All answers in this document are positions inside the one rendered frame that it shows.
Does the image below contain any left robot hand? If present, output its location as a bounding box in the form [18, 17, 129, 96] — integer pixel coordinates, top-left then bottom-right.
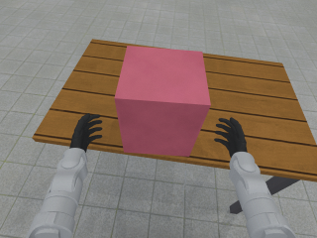
[69, 113, 103, 153]

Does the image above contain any carton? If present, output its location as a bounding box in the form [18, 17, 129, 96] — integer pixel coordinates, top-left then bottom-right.
[114, 46, 211, 157]

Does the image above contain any table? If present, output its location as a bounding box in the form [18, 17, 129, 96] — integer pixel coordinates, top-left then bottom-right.
[32, 39, 317, 214]

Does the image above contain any right robot hand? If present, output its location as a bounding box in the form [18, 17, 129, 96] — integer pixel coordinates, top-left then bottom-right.
[214, 117, 248, 158]

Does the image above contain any right robot forearm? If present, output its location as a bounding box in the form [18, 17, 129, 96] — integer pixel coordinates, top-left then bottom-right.
[229, 152, 298, 238]

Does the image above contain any left robot forearm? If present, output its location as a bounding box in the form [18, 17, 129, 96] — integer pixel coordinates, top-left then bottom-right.
[25, 148, 88, 238]

